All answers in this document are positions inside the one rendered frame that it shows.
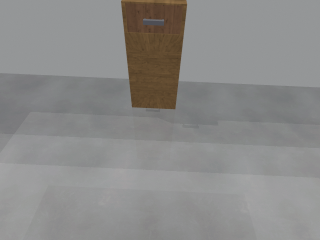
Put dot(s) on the drawer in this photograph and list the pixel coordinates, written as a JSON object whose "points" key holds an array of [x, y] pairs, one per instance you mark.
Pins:
{"points": [[171, 14]]}

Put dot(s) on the handle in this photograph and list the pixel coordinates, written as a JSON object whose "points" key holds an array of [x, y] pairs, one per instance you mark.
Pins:
{"points": [[155, 22]]}

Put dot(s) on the cabinet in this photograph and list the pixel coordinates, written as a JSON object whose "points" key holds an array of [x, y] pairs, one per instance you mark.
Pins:
{"points": [[153, 61]]}

